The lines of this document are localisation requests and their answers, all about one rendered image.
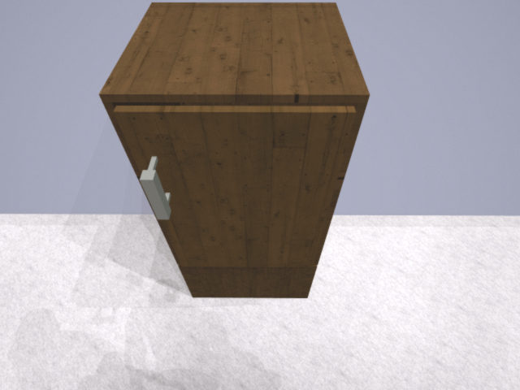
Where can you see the handle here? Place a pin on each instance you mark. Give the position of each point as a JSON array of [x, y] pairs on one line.
[[154, 191]]

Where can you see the cupboard door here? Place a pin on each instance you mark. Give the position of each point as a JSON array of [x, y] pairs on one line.
[[250, 186]]

